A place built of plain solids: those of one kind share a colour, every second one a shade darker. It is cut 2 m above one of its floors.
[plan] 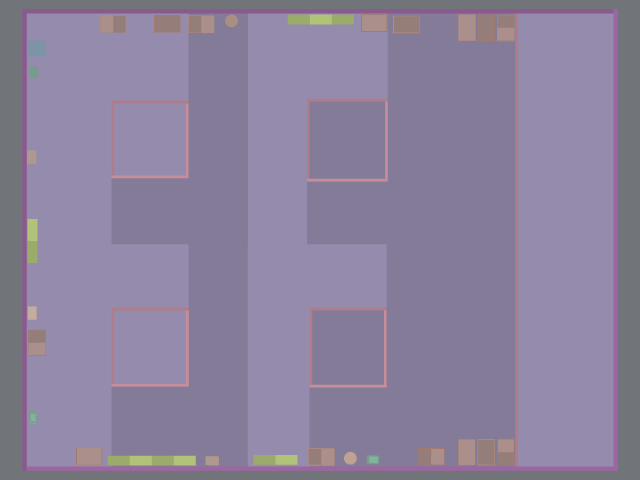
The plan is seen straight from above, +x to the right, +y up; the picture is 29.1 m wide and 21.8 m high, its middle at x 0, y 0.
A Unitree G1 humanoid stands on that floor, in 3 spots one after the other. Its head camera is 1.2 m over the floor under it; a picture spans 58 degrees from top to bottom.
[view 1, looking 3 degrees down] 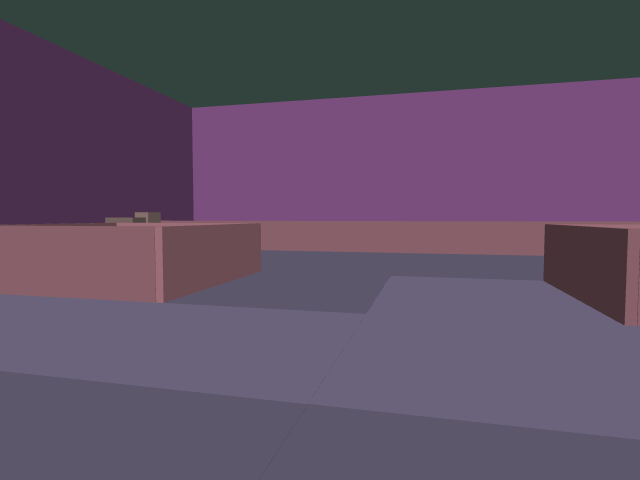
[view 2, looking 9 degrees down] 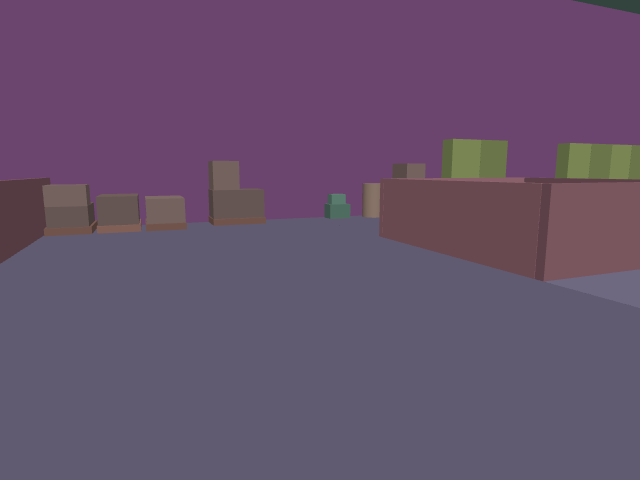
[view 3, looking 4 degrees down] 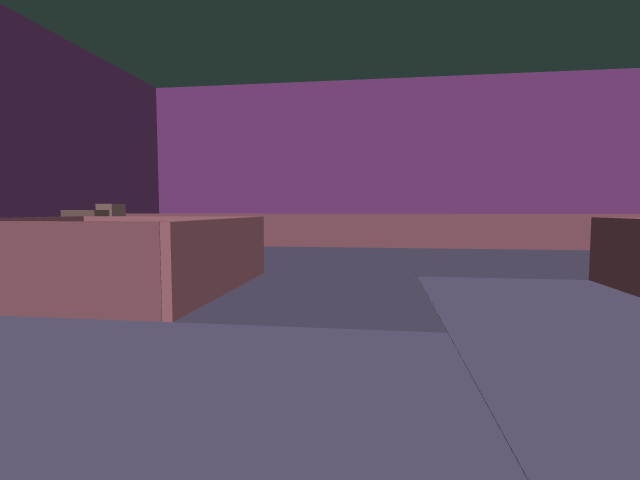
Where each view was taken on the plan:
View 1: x -5.91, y -0.93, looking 14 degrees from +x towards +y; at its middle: guard_wall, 15.25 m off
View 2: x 7.06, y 0.32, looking -112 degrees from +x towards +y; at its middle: floor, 7.67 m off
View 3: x -4.88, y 0.46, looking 8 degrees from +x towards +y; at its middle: guard_wall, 13.92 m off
